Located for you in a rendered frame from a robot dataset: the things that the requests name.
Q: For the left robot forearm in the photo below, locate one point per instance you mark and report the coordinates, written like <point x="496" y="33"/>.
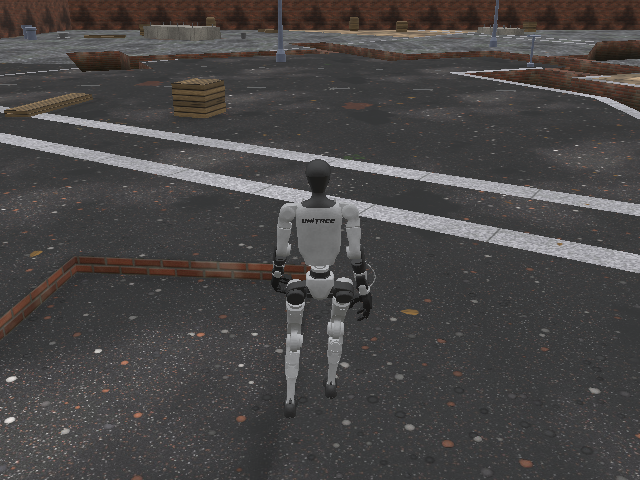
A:
<point x="278" y="264"/>

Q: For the robot right thigh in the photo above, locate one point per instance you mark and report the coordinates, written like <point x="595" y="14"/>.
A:
<point x="343" y="293"/>

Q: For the robot left shin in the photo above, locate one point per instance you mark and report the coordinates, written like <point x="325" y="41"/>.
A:
<point x="291" y="369"/>

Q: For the robot left upper arm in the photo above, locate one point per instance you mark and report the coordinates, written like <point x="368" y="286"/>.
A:
<point x="287" y="214"/>

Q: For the robot right upper arm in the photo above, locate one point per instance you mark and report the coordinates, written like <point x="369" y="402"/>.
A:
<point x="351" y="213"/>

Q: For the right robot forearm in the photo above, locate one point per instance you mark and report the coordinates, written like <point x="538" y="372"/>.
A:
<point x="360" y="273"/>

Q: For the right robot hand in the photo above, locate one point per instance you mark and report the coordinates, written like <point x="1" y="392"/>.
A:
<point x="367" y="305"/>

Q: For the left robot hand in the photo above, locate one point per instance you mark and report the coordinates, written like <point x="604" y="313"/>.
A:
<point x="275" y="282"/>

